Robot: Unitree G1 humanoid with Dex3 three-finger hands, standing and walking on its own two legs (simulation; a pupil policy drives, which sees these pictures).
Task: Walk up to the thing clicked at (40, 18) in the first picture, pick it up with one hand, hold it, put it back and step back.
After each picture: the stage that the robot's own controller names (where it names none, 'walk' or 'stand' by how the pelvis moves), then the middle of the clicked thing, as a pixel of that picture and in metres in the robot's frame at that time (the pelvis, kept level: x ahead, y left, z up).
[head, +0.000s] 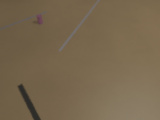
stand; (39, 19) +1.81 +0.57 -0.72
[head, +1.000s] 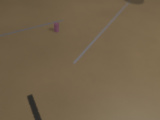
walk; (56, 27) +1.72 +0.28 -0.70
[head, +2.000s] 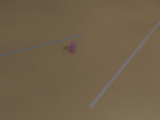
walk; (73, 47) +1.13 +0.11 -0.70
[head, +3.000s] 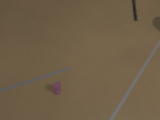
walk; (57, 88) +0.72 +0.18 -0.71
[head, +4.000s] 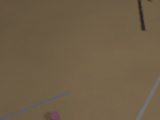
walk; (55, 118) +0.49 +0.22 -0.71
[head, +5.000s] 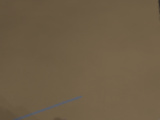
stand; out of the picture +0.39 +0.16 -0.71
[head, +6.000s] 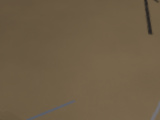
stand; out of the picture +0.36 +0.18 -0.72
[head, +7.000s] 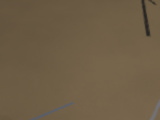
stand; out of the picture +0.36 +0.18 -0.73
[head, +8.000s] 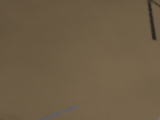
stand; out of the picture +0.36 +0.17 -0.73
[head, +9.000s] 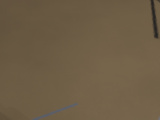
stand; out of the picture +0.35 +0.17 -0.73
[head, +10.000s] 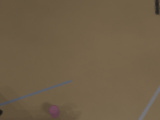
go down; (54, 111) +0.38 +0.17 -0.68
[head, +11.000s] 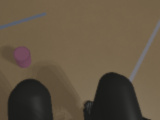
go down; (23, 57) +0.45 +0.20 -0.29
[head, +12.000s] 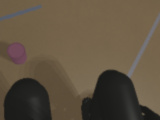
close in; (17, 54) +0.45 +0.20 -0.29
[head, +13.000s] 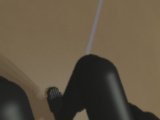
close in; out of the picture +0.44 +0.25 -0.23
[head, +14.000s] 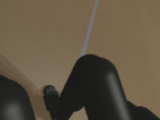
close; out of the picture +0.42 +0.25 -0.23
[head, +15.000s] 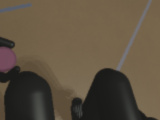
lift; (2, 61) +0.36 +0.24 -0.13
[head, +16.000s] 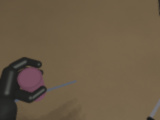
lift; (33, 85) +0.32 +0.17 +0.03
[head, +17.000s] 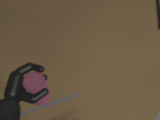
hold; (38, 89) +0.32 +0.17 +0.01
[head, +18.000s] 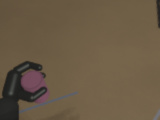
hold; (36, 87) +0.32 +0.17 +0.01
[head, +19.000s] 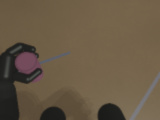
crouch; (30, 68) +0.39 +0.18 -0.06
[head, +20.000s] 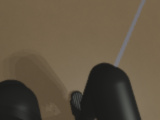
lower; out of the picture +0.45 +0.24 -0.17
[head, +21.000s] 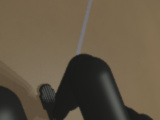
lower; out of the picture +0.44 +0.27 -0.24
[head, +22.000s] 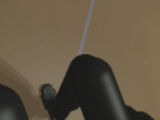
lower; out of the picture +0.44 +0.27 -0.24
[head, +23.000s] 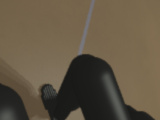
lower; out of the picture +0.44 +0.27 -0.24
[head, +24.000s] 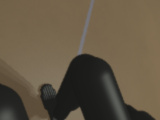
lower; out of the picture +0.44 +0.27 -0.24
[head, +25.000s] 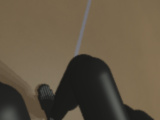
open; out of the picture +0.43 +0.25 -0.25
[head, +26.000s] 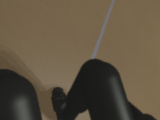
stand; out of the picture +0.44 +0.23 -0.25
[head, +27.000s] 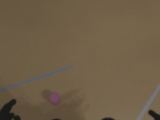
stand; (55, 99) +0.41 +0.15 -0.57
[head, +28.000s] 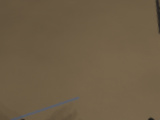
stand; out of the picture +0.38 +0.14 -0.66
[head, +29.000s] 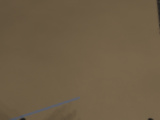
stand; out of the picture +0.38 +0.14 -0.67
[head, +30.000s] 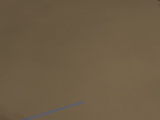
stand; out of the picture +0.41 +0.13 -0.72
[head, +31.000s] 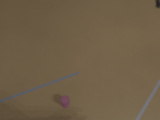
walk; (65, 101) +0.44 +0.10 -0.71
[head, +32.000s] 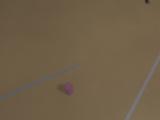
walk; (69, 89) +0.61 +0.14 -0.70
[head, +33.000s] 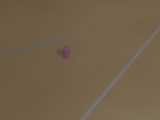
walk; (66, 52) +0.94 +0.14 -0.69
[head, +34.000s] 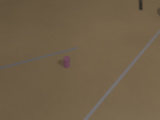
stand; (66, 62) +1.04 +0.16 -0.71
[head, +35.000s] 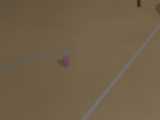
stand; (65, 61) +1.05 +0.18 -0.73
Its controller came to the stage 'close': yes
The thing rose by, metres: 0.72
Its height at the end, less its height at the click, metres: +0.00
